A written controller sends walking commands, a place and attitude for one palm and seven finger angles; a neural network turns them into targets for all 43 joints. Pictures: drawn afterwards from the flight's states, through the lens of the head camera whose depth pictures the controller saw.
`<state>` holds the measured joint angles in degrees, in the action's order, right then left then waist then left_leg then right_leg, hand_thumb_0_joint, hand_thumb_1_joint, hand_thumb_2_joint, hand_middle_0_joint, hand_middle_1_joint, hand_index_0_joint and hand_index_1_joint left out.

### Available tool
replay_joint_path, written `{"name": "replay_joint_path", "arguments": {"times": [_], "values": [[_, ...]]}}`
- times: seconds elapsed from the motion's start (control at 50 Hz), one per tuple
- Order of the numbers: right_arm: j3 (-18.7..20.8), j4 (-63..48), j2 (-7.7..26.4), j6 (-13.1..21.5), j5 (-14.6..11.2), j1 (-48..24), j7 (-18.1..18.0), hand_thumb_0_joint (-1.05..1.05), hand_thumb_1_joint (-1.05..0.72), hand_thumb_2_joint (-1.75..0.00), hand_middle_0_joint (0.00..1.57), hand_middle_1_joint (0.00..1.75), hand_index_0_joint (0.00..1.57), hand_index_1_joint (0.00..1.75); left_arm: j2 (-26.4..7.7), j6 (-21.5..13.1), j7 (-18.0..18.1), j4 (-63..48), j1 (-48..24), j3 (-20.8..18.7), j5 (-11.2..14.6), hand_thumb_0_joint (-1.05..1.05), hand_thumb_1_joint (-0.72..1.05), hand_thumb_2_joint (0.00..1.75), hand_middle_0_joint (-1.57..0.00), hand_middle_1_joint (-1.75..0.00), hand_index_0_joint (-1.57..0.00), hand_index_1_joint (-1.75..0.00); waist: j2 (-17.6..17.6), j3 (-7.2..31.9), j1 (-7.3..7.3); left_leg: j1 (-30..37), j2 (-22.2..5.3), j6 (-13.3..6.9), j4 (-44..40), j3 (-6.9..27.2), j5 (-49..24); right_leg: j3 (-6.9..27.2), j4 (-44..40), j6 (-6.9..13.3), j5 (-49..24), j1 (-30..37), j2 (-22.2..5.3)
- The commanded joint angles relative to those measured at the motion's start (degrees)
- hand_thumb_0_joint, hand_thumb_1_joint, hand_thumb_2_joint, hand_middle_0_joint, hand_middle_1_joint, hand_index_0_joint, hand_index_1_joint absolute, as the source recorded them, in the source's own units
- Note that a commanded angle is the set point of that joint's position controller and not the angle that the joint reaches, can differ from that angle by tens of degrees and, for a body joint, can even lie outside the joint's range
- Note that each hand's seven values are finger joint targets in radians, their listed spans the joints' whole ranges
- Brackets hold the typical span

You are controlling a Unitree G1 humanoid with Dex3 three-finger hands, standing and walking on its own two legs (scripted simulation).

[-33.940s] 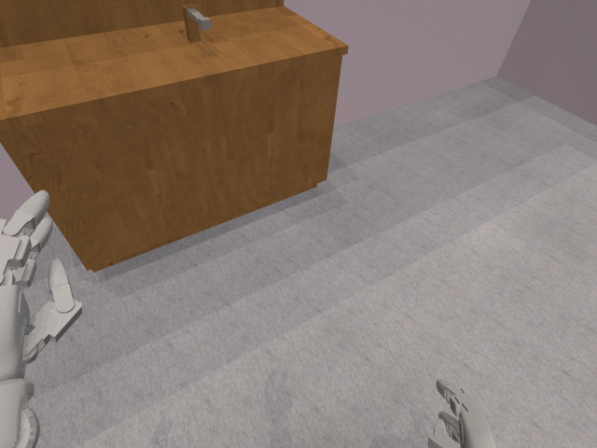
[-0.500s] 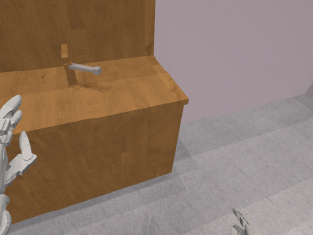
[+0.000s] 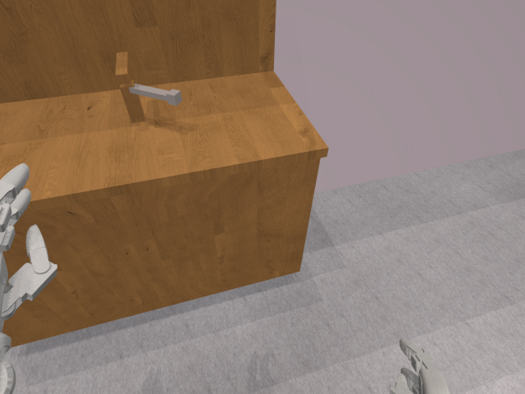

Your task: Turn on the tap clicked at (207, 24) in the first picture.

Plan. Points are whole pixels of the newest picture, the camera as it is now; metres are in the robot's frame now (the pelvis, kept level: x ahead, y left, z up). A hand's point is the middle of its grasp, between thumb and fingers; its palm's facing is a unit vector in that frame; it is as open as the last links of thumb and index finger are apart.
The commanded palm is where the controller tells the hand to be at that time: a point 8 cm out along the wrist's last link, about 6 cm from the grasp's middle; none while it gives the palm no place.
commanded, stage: stop stepping back and stand still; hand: left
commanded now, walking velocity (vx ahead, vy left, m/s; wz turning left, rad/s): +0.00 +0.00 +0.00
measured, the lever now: (174, 97) +0.78 +0.24 +0.07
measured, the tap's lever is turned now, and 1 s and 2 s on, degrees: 52 52 52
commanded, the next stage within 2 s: stand and check the lever's angle in 0.80 s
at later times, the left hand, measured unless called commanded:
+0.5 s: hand (46, 244) +0.25 +0.27 +0.17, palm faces +0.38 -0.86 -0.34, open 7.5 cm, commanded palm +0.20 +0.31 +0.19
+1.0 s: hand (40, 240) +0.26 +0.28 +0.17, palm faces +0.37 -0.87 -0.33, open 7.5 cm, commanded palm +0.21 +0.32 +0.19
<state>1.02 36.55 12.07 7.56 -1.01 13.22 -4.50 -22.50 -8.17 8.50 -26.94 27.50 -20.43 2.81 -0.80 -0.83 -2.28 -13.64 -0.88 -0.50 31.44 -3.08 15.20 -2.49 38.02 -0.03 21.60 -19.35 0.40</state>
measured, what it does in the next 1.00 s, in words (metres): shifts its weight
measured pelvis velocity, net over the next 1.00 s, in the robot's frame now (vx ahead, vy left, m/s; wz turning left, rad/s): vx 0.04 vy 0.04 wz -0.02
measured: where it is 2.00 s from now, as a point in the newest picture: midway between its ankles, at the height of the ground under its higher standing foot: outside the picture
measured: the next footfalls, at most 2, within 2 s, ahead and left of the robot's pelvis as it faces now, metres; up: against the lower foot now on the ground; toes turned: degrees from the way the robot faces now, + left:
left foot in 1.74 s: +0.19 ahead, +0.14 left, +0.00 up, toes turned +0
right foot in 1.98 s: +0.32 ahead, -0.14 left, +0.00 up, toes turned -5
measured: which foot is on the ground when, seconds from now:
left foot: down 0.00-1.00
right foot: down 0.00-1.00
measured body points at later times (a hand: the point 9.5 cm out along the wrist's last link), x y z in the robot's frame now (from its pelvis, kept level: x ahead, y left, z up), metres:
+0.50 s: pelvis +0.04 +0.03 +0.01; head +0.04 +0.03 +0.46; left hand +0.23 +0.31 +0.18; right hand +0.22 -0.20 -0.07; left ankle +0.04 +0.13 -0.73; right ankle +0.06 -0.09 -0.73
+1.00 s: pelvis +0.04 +0.04 +0.01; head +0.05 +0.05 +0.46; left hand +0.23 +0.32 +0.18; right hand +0.21 -0.19 -0.07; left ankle +0.04 +0.13 -0.73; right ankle +0.06 -0.09 -0.73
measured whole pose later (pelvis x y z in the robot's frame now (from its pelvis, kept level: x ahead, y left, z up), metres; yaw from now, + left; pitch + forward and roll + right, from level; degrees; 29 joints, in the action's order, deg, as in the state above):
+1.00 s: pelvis +0.04 +0.04 +0.01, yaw -1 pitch -1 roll -1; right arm -1.0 35.7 11.3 3.4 -0.5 10.6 -4.0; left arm -19.8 -8.0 8.4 -26.4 27.0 -17.4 3.9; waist 0.1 -0.9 0.4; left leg -9.8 0.3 -2.0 25.8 -2.6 14.9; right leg -0.8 22.8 -0.3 11.0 -10.5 0.4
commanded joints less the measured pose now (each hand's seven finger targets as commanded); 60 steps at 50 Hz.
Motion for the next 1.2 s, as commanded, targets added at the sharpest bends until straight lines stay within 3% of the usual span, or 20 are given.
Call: {"name": "replay_joint_path", "arguments": {"times": [0.0,0.02,0.04,0.06,0.08,0.12,0.14,0.18,0.2,0.22,0.24,0.26,0.32,0.34,0.5,0.64,0.72,0.88,1.12,1.18], "values": [[1.9,-8.1,6.4,2.4,0.3,-7.0,0.7,0.0,-0.9,-0.9,0.2,0.3,0.2,0.3,-7.2,-4.0,0.5,-10.0,-2.4,-4.9,-0.5,0.0,0.9,0.9,-0.2,-0.3,-0.2,-0.3,-3.9,0.3,2.32,-11.4,-3.5,-3.6,0.9,5.4,9.6,9.4,-20.0,1.7,-6.9,12.2,-5.6],[2.2,-8.2,6.0,2.4,0.3,-7.0,1.0,0.0,-0.9,-0.9,0.2,0.3,0.2,0.3,-8.0,-4.2,0.3,-11.1,-4.1,-5.2,-0.3,0.0,0.9,0.9,-0.2,-0.3,-0.2,-0.3,-10.4,2.0,1.84,-11.2,0.3,-1.7,9.0,2.2,10.8,21.3,-24.9,5.0,0.8,9.7,-12.4],[2.8,-8.3,6.1,2.1,0.0,-7.0,1.2,0.0,-0.9,-0.9,0.2,0.3,0.2,0.3,-7.5,-4.1,0.2,-12.2,-5.5,-4.1,-0.1,0.0,0.9,0.9,-0.2,-0.3,-0.2,-0.3,-10.8,1.4,2.15,-10.6,1.0,-0.9,15.0,2.9,10.0,28.2,-29.0,6.8,7.1,6.6,-17.1],[2.7,-8.1,5.9,2.1,0.1,-6.8,1.3,0.0,-0.9,-0.9,0.2,0.3,0.2,0.3,-8.1,-4.2,0.4,-12.5,-5.6,-4.6,0.1,0.0,0.9,0.9,-0.2,-0.3,-0.2,-0.3,-8.5,1.3,2.13,-10.9,-0.2,-0.8,15.8,4.7,8.5,28.6,-28.1,9.0,2.2,7.7,-18.0],[2.2,-8.0,5.7,2.1,0.1,-6.5,1.4,0.0,-0.9,-0.9,0.2,0.3,0.2,0.3,-8.5,-4.5,0.7,-13.9,-6.6,-4.9,0.1,0.0,0.9,0.9,-0.2,-0.3,-0.2,-0.3,-5.7,3.0,1.91,-9.7,-1.2,-0.9,12.2,5.6,8.1,25.2,-25.1,10.0,-5.3,9.8,-18.2],[1.4,-7.7,5.2,1.8,0.5,-6.5,0.9,0.0,-0.9,-0.9,0.2,0.3,0.2,0.3,-8.5,-4.9,1.4,-14.8,-7.0,-4.9,0.1,0.0,0.9,0.9,-0.2,-0.3,-0.2,-0.3,-2.7,5.5,1.53,-1.7,-1.2,-1.5,-0.3,4.8,2.8,17.3,-20.3,7.6,-9.9,9.5,-15.4],[1.4,-7.9,5.5,1.9,0.7,-7.3,0.4,0.0,-0.9,-0.9,0.2,0.3,0.2,0.3,-8.4,-4.9,1.6,-15.0,-6.2,-4.9,0.1,0.0,0.9,0.9,-0.2,-0.3,-0.2,-0.3,0.9,5.9,1.62,3.0,-1.4,-1.6,-6.3,5.1,-1.6,13.7,-17.3,5.6,-9.8,8.4,-12.0],[1.8,-8.7,6.8,1.6,0.8,-8.4,-0.2,0.0,-0.9,-0.9,0.2,0.3,0.2,0.3,-7.4,-5.1,2.0,-14.3,-4.8,-4.3,0.4,0.0,0.9,0.9,-0.2,-0.3,-0.2,-0.3,4.9,5.1,2.8,5.0,-5.9,-3.2,-10.2,10.5,-3.6,8.3,-15.4,1.8,-6.8,5.9,-5.1],[2.3,-9.0,7.2,1.3,0.3,-8.4,-0.2,0.0,-0.9,-0.9,0.2,0.3,0.2,0.3,-7.2,-4.8,1.8,-13.4,-4.3,-4.1,0.4,0.0,0.9,0.9,-0.2,-0.3,-0.2,-0.3,3.9,4.6,3.13,2.9,-6.5,-3.4,-9.9,10.6,0.4,8.4,-17.0,1.1,-4.5,6.3,-4.3],[1.6,-8.9,6.3,1.0,0.3,-8.5,-0.1,0.0,-0.9,-0.9,0.2,0.3,0.2,0.3,-6.9,-4.3,1.6,-11.4,-3.8,-4.0,0.1,0.0,0.9,0.9,-0.2,-0.3,-0.2,-0.3,4.0,2.1,2.55,-0.2,-5.6,-3.1,-10.9,10.4,5.7,8.2,-18.5,1.0,-1.5,5.9,-4.1],[1.3,-9.0,6.3,1.0,0.6,-8.8,-0.2,0.0,-0.9,-0.9,0.2,0.3,0.2,0.3,-6.7,-4.2,1.3,-11.4,-4.5,-3.8,0.0,0.0,0.9,0.9,-0.2,-0.3,-0.2,-0.3,5.6,-0.2,2.38,-1.7,-5.1,-3.0,-12.1,10.5,6.6,7.9,-18.5,1.3,-1.6,5.7,-3.8],[0.9,-8.8,6.0,1.0,0.6,-8.7,-0.2,0.0,-0.9,-0.9,0.2,0.3,0.2,0.3,-6.3,-4.5,1.4,-11.5,-5.9,-3.3,-0.3,0.0,0.9,0.9,-0.2,-0.3,-0.2,-0.3,4.5,-0.2,2.47,-2.3,-5.2,-2.9,-12.4,10.4,5.8,7.4,-18.4,1.2,-3.5,6.9,-3.4],[1.3,-9.1,6.4,1.3,0.6,-8.5,0.0,0.0,-0.9,-0.9,0.2,0.3,0.2,0.3,-6.4,-4.6,1.5,-11.8,-6.0,-3.3,0.0,0.0,0.9,0.9,-0.2,-0.3,-0.2,-0.3,2.5,4.6,2.71,1.2,-4.8,-2.4,-10.2,8.8,-3.2,7.0,-17.2,1.3,-12.9,10.8,-3.8],[1.3,-9.3,6.5,1.5,0.6,-8.9,0.1,0.0,-0.9,-0.9,0.2,0.3,0.2,0.3,-6.3,-4.5,1.3,-12.0,-5.7,-3.1,0.1,0.0,0.9,0.9,-0.2,-0.3,-0.2,-0.3,4.9,5.0,2.65,2.3,-4.9,-2.2,-10.4,8.5,-6.3,6.9,-16.5,1.4,-15.4,10.8,-4.0],[1.3,-10.2,6.4,0.1,0.5,-8.5,0.5,0.0,-0.9,-0.9,0.2,0.3,0.2,0.3,-7.0,-4.3,1.1,-12.8,-2.7,-4.1,0.8,0.0,0.9,0.9,-0.2,-0.3,-0.2,-0.3,3.8,8.4,2.86,4.7,-5.2,-1.1,-8.5,7.1,-18.4,5.7,-15.1,1.3,-25.6,14.2,-4.1],[1.1,-10.7,6.4,-0.5,0.6,-9.0,0.1,0.0,-0.9,-0.9,0.2,0.3,0.2,0.3,-7.4,-4.3,1.1,-13.5,-4.1,-4.2,0.8,0.0,0.9,0.9,-0.2,-0.3,-0.2,-0.3,6.6,7.4,2.93,4.7,-5.3,-0.7,-10.1,7.4,-17.3,5.0,-15.1,1.1,-23.4,13.2,-3.4],[1.1,-10.3,6.4,-0.7,0.6,-8.6,0.1,0.0,-0.9,-0.9,0.2,0.3,0.2,0.3,-6.3,-4.1,1.0,-12.1,-4.3,-3.2,0.8,0.0,0.9,0.9,-0.2,-0.3,-0.2,-0.3,3.9,7.4,2.87,4.5,-5.1,-0.7,-9.8,6.9,-16.4,5.3,-15.7,1.0,-23.9,13.3,-3.4],[0.9,-10.1,6.4,-0.9,0.7,-8.9,0.1,0.0,-0.9,-0.9,0.2,0.3,0.2,0.3,-6.7,-4.1,1.1,-12.4,-4.4,-3.5,0.7,0.0,0.9,0.9,-0.2,-0.3,-0.2,-0.3,4.9,7.5,2.92,3.8,-4.9,-0.5,-10.3,7.0,-14.9,5.5,-16.1,1.1,-23.0,13.5,-3.5],[0.8,-9.8,6.4,-1.0,0.9,-9.2,-0.1,0.0,-0.9,-0.9,0.2,0.3,0.2,0.3,-6.2,-3.8,1.3,-9.7,-5.5,-2.9,0.4,0.0,0.9,0.9,-0.2,-0.3,-0.2,-0.3,3.4,4.6,2.94,0.2,-4.0,-0.8,-12.6,7.0,-2.6,6.2,-19.0,1.0,-15.2,11.9,-3.2],[0.8,-9.7,6.4,-0.8,0.9,-9.3,-0.2,0.0,-0.9,-0.9,0.2,0.3,0.2,0.3,-6.1,-3.9,1.3,-10.3,-6.1,-2.7,0.3,0.0,0.9,0.9,-0.2,-0.3,-0.2,-0.3,4.1,4.9,2.9,0.6,-3.9,-0.8,-12.6,7.1,-3.0,6.1,-18.9,1.1,-15.5,11.9,-3.2]]}}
